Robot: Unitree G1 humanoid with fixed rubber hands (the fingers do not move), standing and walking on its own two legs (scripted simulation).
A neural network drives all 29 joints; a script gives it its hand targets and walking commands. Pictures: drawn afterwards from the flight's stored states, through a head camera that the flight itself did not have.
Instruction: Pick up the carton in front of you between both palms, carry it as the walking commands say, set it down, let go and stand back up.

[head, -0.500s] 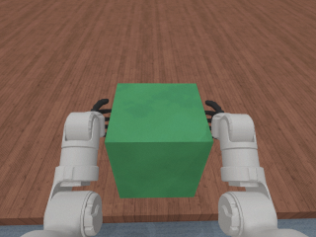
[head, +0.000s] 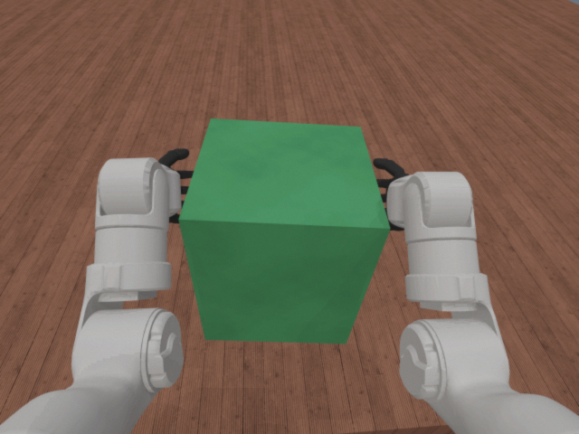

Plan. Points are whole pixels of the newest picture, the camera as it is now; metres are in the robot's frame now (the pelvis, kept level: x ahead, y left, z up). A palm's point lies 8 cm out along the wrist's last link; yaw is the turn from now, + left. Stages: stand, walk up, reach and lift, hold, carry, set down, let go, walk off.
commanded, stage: carry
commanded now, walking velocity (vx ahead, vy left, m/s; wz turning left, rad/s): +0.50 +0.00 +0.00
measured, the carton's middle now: (281, 235) +0.36 +0.00 +0.10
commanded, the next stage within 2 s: none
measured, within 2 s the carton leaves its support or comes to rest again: neither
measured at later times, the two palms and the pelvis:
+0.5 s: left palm (192, 95) +0.64 +0.14 +0.18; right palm (352, 95) +0.66 -0.16 +0.16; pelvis +0.26 -0.02 +0.01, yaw -1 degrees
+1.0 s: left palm out of the picture +1.00 +0.10 +0.33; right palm out of the picture +0.99 -0.20 +0.34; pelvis +0.62 -0.04 +0.11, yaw -1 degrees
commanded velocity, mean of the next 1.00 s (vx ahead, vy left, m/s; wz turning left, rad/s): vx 0.50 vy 0.00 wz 0.00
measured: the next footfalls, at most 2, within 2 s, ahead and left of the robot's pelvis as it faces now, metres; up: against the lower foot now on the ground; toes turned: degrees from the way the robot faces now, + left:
right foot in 0.12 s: +0.17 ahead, -0.10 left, +0.00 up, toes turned -6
left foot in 0.54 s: +0.51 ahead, +0.07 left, +0.13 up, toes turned +4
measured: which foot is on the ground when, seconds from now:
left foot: down 0.00-0.12, up 0.14-0.52, down 0.54-1.00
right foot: up 0.00-0.10, down 0.12-0.56, up 0.58-1.00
